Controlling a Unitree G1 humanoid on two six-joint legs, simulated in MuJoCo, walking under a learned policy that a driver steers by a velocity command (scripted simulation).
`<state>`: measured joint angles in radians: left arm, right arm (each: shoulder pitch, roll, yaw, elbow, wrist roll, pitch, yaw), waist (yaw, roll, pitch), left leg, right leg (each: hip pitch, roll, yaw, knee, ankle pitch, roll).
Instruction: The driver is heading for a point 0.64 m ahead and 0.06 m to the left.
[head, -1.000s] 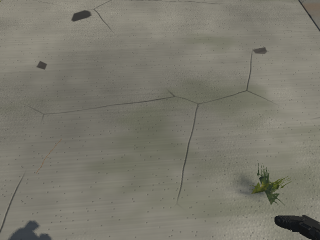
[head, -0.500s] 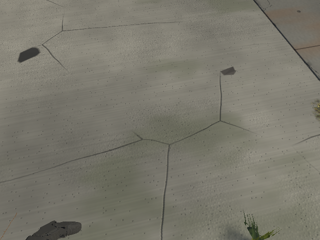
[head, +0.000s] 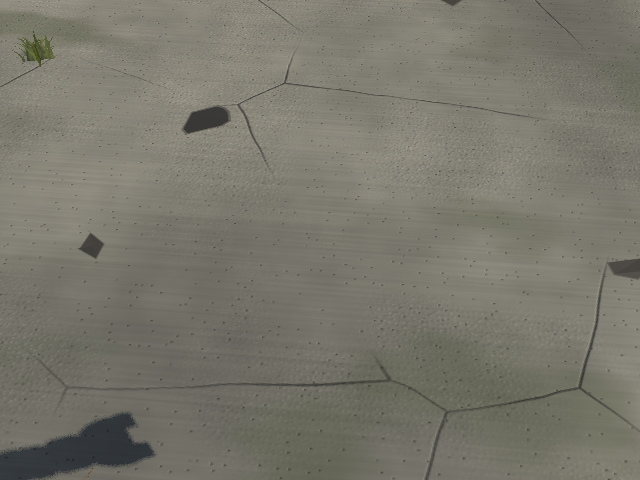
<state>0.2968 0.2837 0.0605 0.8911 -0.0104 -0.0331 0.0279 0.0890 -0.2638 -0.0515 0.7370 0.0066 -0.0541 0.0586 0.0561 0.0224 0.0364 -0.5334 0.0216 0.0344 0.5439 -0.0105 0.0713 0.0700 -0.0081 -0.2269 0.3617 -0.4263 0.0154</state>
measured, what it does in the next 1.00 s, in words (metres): walks ahead: right foot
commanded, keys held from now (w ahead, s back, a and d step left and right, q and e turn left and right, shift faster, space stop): q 0.24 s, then no key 0.76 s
